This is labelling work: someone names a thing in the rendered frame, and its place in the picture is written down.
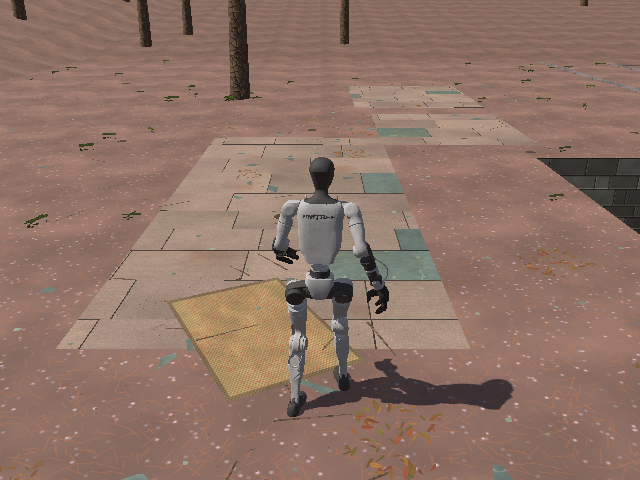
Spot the humanoid robot head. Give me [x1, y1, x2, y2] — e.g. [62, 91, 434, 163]
[304, 157, 338, 205]

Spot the left robot hand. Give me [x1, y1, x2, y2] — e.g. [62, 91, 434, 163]
[276, 247, 299, 264]

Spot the right robot forearm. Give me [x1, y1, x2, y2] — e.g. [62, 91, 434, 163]
[360, 242, 385, 290]

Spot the robot left upper arm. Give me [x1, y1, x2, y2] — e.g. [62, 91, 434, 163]
[273, 200, 301, 251]

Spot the left robot forearm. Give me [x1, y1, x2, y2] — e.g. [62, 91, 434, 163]
[272, 237, 287, 257]

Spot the robot right upper arm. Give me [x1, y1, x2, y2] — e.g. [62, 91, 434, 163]
[341, 201, 369, 258]

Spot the robot left foot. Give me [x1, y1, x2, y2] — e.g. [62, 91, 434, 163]
[287, 391, 306, 417]

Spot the right robot hand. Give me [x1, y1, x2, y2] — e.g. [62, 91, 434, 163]
[367, 282, 389, 314]

